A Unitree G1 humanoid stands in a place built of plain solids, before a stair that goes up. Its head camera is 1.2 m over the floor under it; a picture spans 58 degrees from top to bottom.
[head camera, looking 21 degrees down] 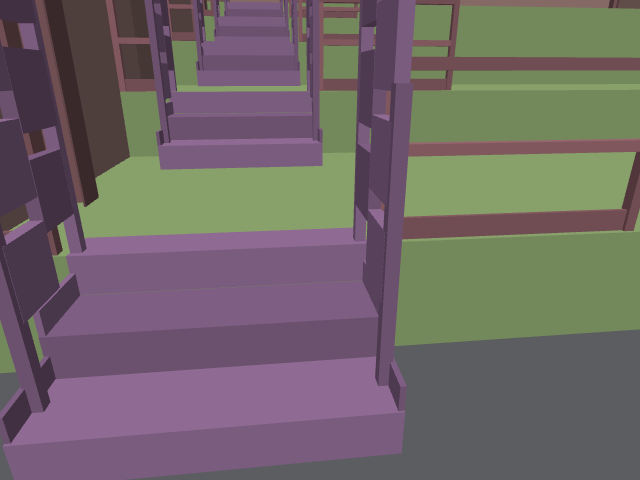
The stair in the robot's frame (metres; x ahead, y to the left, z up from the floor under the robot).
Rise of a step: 0.18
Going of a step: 0.30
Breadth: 1.22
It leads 7 degrees to the left of straight ahead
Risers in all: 3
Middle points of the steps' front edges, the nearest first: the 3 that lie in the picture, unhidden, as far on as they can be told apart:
1.04 0.33 0.18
1.34 0.36 0.35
1.64 0.40 0.53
